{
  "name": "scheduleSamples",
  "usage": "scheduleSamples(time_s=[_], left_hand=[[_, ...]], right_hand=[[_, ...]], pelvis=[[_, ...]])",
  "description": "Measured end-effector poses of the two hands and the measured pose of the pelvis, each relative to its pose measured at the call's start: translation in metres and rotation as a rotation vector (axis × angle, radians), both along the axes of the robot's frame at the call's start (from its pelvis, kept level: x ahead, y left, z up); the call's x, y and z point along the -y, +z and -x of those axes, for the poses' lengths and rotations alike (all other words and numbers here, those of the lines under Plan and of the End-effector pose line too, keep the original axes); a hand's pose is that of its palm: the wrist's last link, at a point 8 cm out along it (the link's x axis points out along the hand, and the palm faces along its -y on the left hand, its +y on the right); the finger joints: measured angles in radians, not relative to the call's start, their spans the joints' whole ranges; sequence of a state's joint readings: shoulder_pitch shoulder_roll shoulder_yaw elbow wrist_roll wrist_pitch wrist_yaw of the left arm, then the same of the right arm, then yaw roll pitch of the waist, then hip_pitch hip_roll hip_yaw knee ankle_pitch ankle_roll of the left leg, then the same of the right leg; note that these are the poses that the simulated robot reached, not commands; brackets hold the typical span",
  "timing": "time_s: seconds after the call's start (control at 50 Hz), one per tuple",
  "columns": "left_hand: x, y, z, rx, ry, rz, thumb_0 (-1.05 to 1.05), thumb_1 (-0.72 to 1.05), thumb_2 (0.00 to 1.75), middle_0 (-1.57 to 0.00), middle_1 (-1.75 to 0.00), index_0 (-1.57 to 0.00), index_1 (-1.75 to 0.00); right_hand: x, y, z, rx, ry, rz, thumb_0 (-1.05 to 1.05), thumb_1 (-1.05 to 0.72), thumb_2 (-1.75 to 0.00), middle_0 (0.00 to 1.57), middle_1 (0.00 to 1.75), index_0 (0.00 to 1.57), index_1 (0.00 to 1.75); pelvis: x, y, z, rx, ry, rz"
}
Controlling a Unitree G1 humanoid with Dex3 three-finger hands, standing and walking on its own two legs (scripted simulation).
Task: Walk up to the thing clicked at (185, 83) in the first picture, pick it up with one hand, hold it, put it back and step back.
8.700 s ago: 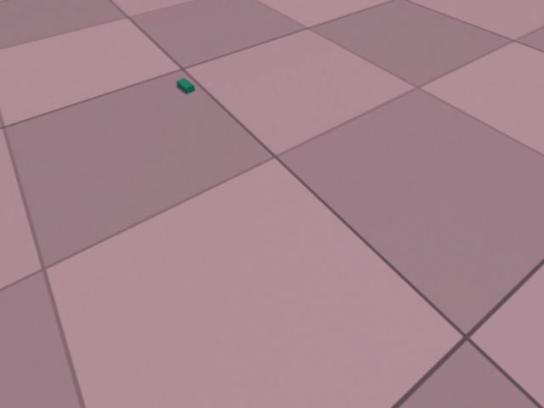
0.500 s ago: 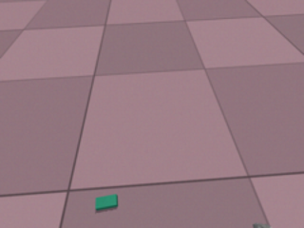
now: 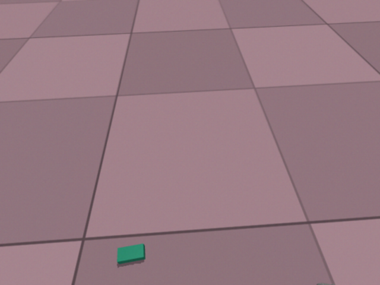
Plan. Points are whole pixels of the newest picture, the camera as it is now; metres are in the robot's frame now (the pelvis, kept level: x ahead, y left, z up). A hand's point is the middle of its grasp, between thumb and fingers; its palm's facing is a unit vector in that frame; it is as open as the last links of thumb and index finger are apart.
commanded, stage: walk up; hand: left
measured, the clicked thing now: (131, 253) +0.41 +0.32 -0.76
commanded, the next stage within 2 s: stand in 0.20 s
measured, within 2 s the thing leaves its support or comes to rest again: neither
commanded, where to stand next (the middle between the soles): +0.06 +0.02 m, yaw +6 degrees
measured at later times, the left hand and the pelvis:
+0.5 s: hand out of the picture +0.08 +0.25 -0.15, palm faces -0.01 -0.94 -0.35, open 7.4 cm; pelvis -0.01 +0.00 +0.00, yaw +1 degrees
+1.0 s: hand out of the picture +0.04 +0.26 -0.15, palm faces +0.01 -0.94 -0.35, open 7.4 cm; pelvis -0.02 +0.00 +0.00, yaw +2 degrees
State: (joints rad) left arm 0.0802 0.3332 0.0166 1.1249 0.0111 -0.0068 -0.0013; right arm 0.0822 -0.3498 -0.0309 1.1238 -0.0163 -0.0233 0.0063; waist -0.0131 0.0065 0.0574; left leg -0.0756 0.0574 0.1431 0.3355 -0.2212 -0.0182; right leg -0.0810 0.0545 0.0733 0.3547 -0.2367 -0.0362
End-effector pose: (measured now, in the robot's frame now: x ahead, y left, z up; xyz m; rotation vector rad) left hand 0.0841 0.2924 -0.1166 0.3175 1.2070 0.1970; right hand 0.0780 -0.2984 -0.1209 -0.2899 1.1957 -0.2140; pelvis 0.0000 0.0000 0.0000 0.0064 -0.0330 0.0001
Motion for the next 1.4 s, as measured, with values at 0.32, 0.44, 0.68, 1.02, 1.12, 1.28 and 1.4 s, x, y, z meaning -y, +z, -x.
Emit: scheduleSamples(time_s=[0.32, 0.44, 0.68, 1.02, 1.12, 1.28, 1.4], left_hand=[[-0.002, 0.004, -0.001, 0.014, 0.0, -0.003, 0.01, 0.91, 0.9, -0.21, -0.3, -0.21, -0.3], [-0.003, 0.006, 0.005, 0.013, 0.002, -0.01, 0.01, 0.91, 0.9, -0.21, -0.3, -0.21, -0.3], [-0.004, 0.005, 0.028, -0.009, 0.023, -0.007, 0.01, 0.91, 0.9, -0.21, -0.3, -0.21, -0.3], [-0.008, 0.002, 0.048, -0.024, 0.038, -0.002, 0.01, 0.91, 0.9, -0.21, -0.3, -0.21, -0.3], [-0.01, 0.002, 0.051, -0.03, 0.039, -0.003, 0.01, 0.91, 0.9, -0.21, -0.3, -0.21, -0.3], [-0.013, 0.001, 0.053, -0.042, 0.045, -0.002, 0.01, 0.91, 0.9, -0.21, -0.3, -0.21, -0.3], [-0.015, 0.001, 0.05, -0.034, 0.047, -0.001, 0.01, 0.91, 0.9, -0.21, -0.3, -0.21, -0.3]], right_hand=[[-0.004, -0.002, 0.009, -0.022, -0.008, -0.008, 0.01, -0.91, -0.9, 0.2, 0.3, 0.2, 0.3], [-0.007, -0.002, 0.01, -0.032, 0.004, -0.015, 0.01, -0.91, -0.9, 0.2, 0.3, 0.2, 0.3], [-0.007, -0.002, 0.016, -0.039, 0.02, -0.017, 0.01, -0.91, -0.9, 0.2, 0.3, 0.2, 0.3], [-0.01, 0.0, 0.026, -0.05, 0.035, -0.009, 0.01, -0.91, -0.9, 0.2, 0.3, 0.2, 0.3], [-0.012, -0.001, 0.029, -0.061, 0.04, -0.011, 0.01, -0.91, -0.9, 0.2, 0.3, 0.2, 0.3], [-0.015, -0.002, 0.029, -0.074, 0.044, -0.012, 0.01, -0.91, -0.9, 0.2, 0.3, 0.2, 0.3], [-0.018, -0.001, 0.023, -0.064, 0.051, -0.009, 0.01, -0.91, -0.9, 0.2, 0.3, 0.2, 0.3]], pelvis=[[-0.002, 0.002, 0.005, 0.002, 0.007, 0.001], [-0.001, 0.003, 0.01, 0.002, 0.017, 0.002], [-0.001, 0.004, 0.017, 0.002, 0.029, 0.004], [-0.004, 0.004, 0.024, 0.004, 0.041, 0.005], [-0.006, 0.004, 0.025, 0.001, 0.046, 0.006], [-0.009, 0.004, 0.022, -0.002, 0.05, 0.006], [-0.01, 0.004, 0.02, 0.0, 0.053, 0.006]])
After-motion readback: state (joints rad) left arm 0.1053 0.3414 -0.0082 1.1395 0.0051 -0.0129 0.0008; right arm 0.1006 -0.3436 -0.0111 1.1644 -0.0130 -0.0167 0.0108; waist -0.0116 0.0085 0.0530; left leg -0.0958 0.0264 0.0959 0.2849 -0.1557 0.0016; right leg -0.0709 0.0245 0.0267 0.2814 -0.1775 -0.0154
